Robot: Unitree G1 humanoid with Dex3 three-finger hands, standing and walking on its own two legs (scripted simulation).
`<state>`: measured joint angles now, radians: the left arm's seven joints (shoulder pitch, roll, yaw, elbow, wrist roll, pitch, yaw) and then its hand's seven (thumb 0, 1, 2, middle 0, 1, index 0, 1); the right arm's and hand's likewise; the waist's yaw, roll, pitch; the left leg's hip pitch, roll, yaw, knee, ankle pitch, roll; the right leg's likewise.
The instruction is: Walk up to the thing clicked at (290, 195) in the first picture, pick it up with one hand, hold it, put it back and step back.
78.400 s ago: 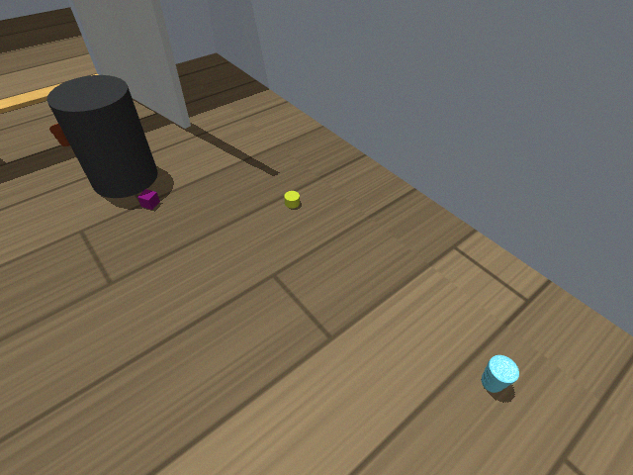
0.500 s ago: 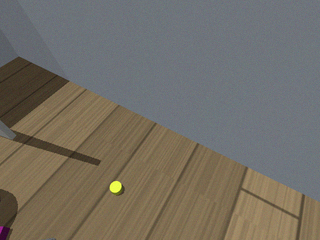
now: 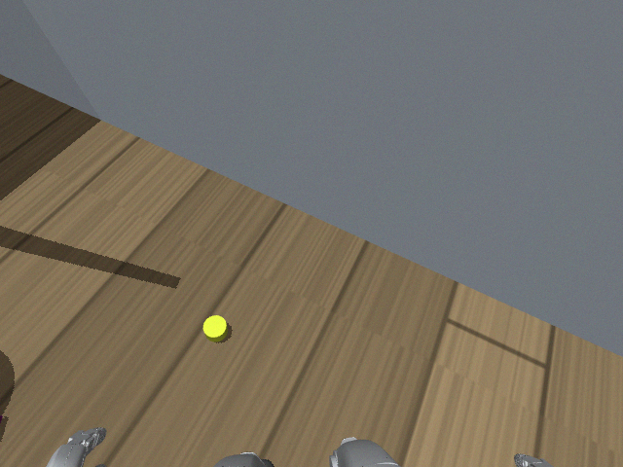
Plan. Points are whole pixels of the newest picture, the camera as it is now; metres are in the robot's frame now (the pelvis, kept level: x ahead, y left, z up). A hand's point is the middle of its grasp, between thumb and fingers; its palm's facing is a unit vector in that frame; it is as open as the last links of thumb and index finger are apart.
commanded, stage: step back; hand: left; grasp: from above
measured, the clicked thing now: (215, 328) +0.53 +0.25 -0.74
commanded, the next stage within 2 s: none
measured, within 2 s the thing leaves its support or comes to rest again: neither
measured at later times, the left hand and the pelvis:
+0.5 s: hand out of the picture +0.02 +0.26 -0.15, palm faces +0.00 -0.93 -0.38, open 7.4 cm; pelvis -0.12 +0.00 -0.01, yaw +2 degrees
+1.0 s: hand out of the picture -0.17 +0.24 -0.16, palm faces -0.06 -0.92 -0.39, open 7.3 cm; pelvis -0.27 -0.03 -0.02, yaw -2 degrees
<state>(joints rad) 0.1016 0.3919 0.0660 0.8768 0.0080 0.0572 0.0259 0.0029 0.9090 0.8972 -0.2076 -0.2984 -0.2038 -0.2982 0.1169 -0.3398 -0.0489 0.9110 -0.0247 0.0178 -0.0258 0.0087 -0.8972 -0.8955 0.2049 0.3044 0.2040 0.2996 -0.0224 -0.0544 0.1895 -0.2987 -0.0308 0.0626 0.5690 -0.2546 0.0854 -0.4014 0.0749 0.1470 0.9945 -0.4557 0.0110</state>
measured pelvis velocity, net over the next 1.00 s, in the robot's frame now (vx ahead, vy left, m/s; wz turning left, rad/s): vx -0.27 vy -0.03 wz -0.04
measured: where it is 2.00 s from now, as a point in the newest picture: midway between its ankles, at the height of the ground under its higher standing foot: outside the picture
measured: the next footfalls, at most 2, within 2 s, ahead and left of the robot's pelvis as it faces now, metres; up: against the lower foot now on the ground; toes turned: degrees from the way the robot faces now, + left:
right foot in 0.16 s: -0.01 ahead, -0.13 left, +0.00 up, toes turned +1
left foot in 0.52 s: -0.12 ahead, +0.11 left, +0.00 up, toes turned -1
